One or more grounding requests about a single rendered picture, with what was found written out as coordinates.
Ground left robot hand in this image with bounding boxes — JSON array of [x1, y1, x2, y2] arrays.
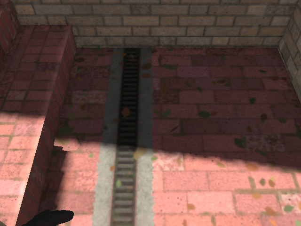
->
[[22, 209, 74, 226]]

